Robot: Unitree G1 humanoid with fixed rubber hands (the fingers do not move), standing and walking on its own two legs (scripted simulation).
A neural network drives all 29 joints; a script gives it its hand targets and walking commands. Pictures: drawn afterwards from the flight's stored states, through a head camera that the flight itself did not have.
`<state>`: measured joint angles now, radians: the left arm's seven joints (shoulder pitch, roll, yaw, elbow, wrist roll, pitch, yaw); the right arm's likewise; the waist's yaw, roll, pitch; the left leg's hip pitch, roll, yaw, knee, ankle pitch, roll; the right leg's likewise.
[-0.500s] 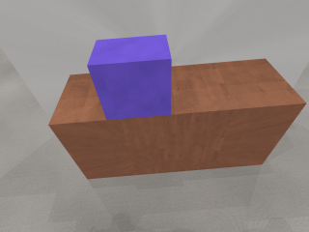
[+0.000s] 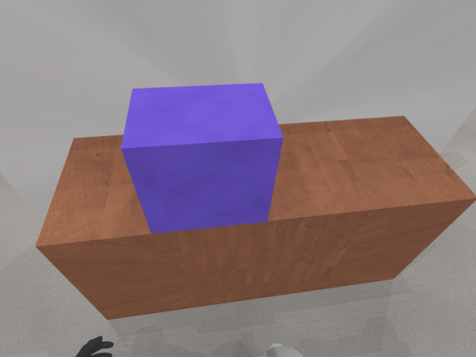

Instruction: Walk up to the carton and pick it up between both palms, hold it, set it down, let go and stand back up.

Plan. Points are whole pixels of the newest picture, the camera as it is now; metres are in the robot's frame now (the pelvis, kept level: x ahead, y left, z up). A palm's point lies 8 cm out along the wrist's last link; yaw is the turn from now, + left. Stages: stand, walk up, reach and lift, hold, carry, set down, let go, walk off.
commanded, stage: walk up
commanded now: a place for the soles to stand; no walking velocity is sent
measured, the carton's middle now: (205, 160) +0.58 +0.05 -0.03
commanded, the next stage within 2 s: none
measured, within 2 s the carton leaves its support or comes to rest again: neither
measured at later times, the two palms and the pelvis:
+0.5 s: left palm (70, 350) +0.20 +0.27 -0.09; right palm (359, 308) +0.23 -0.24 -0.07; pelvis +0.08 +0.02 +0.00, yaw +2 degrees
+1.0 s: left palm (62, 348) +0.20 +0.28 -0.08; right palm (356, 311) +0.22 -0.23 -0.08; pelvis +0.09 +0.02 +0.01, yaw +3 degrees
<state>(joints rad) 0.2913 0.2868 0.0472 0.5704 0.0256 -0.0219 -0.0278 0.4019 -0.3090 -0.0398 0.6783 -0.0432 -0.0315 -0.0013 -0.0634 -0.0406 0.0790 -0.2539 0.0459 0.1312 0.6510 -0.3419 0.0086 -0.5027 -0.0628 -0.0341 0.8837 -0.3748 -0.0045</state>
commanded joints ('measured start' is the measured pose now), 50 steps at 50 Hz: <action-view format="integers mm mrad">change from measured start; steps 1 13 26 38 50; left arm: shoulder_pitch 154 -111 -63 -89 -84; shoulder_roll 59 149 120 128 134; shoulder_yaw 22 7 -14 -10 -6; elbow -33 -72 -11 10 31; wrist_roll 6 -6 -20 -20 -21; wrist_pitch -31 20 7 8 7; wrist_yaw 17 48 30 22 20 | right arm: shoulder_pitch -69 88 -135 -164 -133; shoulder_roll -134 -78 -120 -123 -113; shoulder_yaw -15 -9 1 -7 -10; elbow -90 -81 -142 -154 -137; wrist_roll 17 29 55 54 50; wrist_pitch -1 31 20 18 15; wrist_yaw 6 -3 12 19 22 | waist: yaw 98 5 62 70 70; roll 123 -127 100 49 36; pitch -74 -117 -121 -106 -85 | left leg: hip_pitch -169 65 1 -25 -32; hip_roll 172 1 83 62 46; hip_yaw -142 -104 -218 -221 -225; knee -54 -99 -171 -214 -234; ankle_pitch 365 93 351 267 205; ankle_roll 141 -10 52 44 40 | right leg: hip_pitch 363 122 283 327 324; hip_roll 64 -167 -61 -76 -83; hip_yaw -41 177 40 32 30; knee -288 -351 -342 -384 -413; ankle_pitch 321 385 355 317 261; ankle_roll -29 -148 -31 -30 -31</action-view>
